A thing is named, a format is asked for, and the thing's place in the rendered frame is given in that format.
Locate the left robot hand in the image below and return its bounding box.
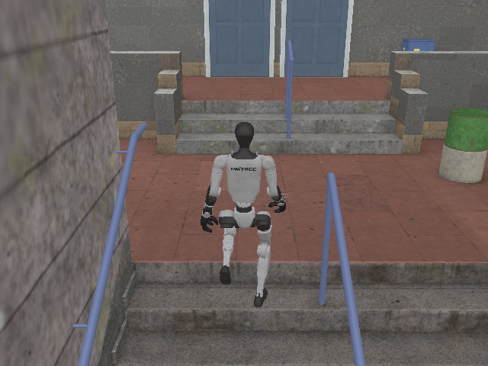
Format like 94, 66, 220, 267
201, 216, 218, 233

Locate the robot left foot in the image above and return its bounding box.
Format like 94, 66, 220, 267
220, 265, 231, 284

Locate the left robot upper arm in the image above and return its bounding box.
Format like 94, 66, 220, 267
209, 155, 228, 197

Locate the right robot upper arm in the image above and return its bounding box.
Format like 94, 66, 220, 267
260, 155, 278, 197

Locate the robot right forearm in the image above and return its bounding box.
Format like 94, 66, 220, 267
271, 185, 285, 206

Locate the robot foot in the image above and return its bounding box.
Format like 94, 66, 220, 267
220, 265, 231, 284
254, 288, 268, 307

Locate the robot right foot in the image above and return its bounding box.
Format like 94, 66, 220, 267
254, 288, 268, 307

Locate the right robot hand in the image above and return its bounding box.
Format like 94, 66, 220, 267
268, 199, 286, 213

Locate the robot left forearm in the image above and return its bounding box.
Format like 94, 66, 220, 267
202, 186, 217, 218

